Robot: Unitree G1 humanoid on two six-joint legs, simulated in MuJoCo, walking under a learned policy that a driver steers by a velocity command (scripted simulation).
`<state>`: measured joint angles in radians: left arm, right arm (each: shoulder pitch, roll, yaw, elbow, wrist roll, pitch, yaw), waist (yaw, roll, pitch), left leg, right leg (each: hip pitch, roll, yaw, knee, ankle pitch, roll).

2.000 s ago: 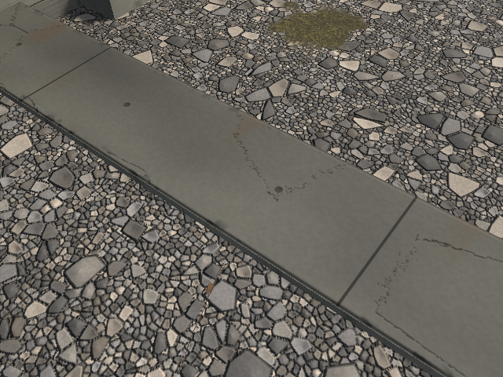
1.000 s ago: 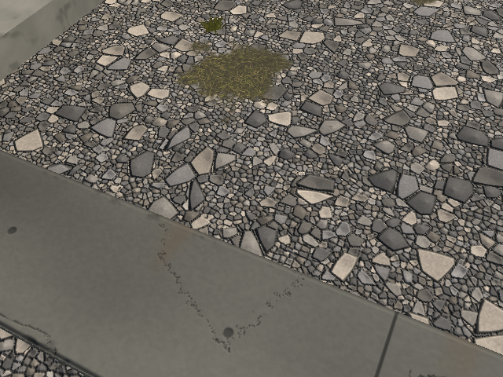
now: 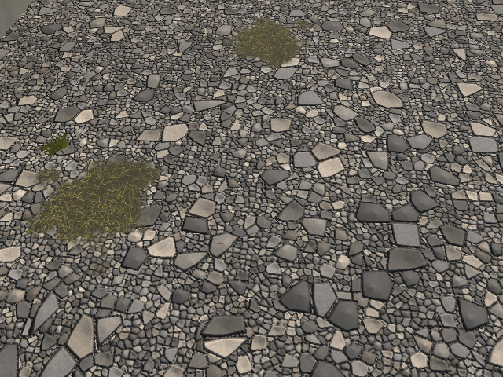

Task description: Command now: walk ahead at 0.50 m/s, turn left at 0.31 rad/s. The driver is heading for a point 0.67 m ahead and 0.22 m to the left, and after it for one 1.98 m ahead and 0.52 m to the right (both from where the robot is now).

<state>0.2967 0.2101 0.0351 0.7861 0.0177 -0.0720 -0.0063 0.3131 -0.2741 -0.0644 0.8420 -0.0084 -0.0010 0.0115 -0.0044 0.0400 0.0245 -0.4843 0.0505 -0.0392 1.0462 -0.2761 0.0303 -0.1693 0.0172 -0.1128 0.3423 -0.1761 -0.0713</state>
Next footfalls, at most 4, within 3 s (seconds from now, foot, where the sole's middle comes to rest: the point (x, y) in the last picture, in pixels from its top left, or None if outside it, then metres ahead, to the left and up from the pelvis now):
0.56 left None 0.46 0.25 -0.95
1.06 right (220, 319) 0.76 0.19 -0.95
1.54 left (145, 269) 0.95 0.46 -0.95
2.04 right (211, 208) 1.22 0.24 -0.95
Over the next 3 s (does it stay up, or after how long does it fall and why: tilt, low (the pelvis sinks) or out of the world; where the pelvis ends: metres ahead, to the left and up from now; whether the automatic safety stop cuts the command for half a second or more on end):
stays up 1.56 0.17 -0.17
